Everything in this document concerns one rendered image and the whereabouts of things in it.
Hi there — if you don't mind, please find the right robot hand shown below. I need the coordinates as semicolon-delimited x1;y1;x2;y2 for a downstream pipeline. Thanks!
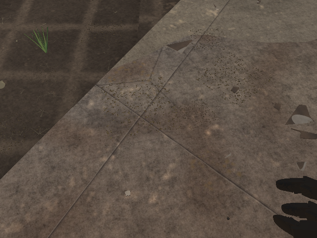
272;176;317;238

